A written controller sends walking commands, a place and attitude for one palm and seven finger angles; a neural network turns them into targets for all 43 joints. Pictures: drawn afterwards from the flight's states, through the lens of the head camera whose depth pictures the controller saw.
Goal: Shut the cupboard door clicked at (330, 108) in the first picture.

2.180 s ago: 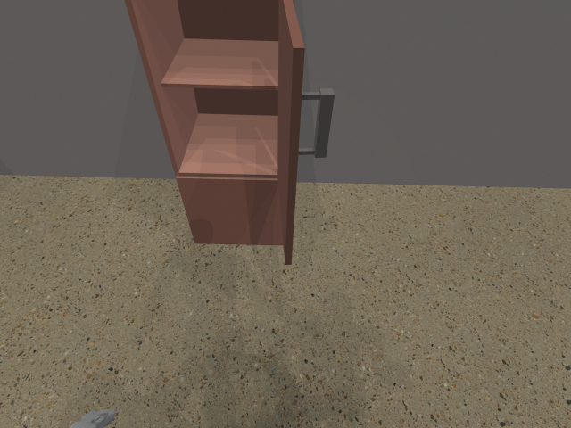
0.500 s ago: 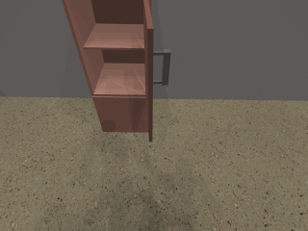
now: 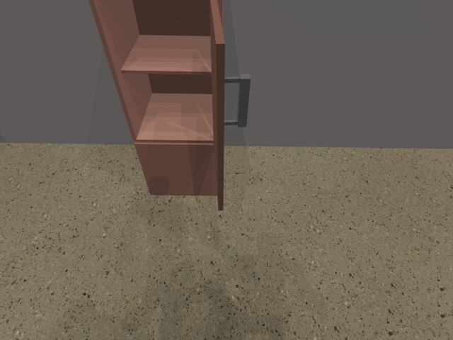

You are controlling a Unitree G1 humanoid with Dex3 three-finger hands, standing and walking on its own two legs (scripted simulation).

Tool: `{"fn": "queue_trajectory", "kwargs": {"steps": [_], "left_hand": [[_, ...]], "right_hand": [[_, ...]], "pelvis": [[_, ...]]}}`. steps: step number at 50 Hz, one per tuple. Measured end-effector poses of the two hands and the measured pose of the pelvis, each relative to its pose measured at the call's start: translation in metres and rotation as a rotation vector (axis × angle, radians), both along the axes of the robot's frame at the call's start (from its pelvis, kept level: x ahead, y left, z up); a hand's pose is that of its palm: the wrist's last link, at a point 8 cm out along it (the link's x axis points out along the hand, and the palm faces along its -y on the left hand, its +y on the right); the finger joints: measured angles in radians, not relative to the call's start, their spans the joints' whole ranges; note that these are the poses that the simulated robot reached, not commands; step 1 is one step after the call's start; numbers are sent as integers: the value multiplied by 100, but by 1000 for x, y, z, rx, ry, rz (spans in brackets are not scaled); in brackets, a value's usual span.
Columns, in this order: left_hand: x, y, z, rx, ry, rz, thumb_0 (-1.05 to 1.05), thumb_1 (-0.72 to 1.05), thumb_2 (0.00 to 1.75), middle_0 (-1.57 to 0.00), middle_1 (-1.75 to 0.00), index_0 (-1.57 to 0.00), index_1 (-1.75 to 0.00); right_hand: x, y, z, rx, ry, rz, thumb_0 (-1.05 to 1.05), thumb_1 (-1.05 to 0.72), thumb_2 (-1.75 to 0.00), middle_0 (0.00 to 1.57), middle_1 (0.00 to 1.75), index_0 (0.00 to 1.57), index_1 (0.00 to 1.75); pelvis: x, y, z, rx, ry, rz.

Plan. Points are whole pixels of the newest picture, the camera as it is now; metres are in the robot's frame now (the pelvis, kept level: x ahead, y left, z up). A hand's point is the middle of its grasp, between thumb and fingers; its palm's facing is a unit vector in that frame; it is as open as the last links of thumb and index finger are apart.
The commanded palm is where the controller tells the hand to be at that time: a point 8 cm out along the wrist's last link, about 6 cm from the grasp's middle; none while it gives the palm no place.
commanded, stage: look at it before walking up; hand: left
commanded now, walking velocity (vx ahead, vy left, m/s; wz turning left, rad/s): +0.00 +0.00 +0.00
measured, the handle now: (234, 102) +0.65 +0.02 +0.07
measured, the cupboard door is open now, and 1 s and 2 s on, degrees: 95 95 95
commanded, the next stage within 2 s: walk around to get in front in 0.48 s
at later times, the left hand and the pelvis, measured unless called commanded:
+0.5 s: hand out of the picture +0.07 +0.25 -0.15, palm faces -0.03 -0.94 -0.34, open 7.4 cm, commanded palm none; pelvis +0.00 +0.00 +0.00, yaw +0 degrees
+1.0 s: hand out of the picture +0.05 +0.18 -0.18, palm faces -0.15 -0.94 -0.29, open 7.4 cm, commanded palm none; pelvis -0.02 -0.03 -0.03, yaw -12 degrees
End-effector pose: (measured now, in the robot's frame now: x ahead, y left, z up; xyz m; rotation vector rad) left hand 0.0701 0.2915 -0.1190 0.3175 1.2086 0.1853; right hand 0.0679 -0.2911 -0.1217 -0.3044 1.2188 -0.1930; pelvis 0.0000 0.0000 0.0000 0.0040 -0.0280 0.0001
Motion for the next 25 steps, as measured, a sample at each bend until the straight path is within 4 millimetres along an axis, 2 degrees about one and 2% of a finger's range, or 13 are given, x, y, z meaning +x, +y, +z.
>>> {"fn": "queue_trajectory", "kwargs": {"steps": [25], "left_hand": [[-2,0,1,5,3,3,1,90,90,-20,-30,-20,-30]], "right_hand": [[0,-2,0,0,5,4,1,-90,-89,20,30,21,30]], "pelvis": [[0,-2,1,-1,0,2]]}}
